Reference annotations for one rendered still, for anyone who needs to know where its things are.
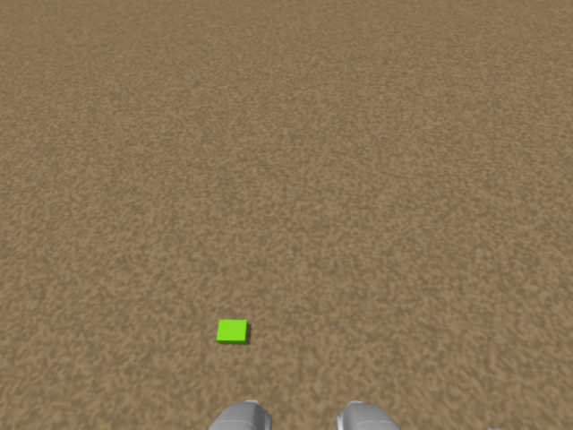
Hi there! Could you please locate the small box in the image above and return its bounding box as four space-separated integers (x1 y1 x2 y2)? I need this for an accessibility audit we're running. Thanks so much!
217 320 248 344

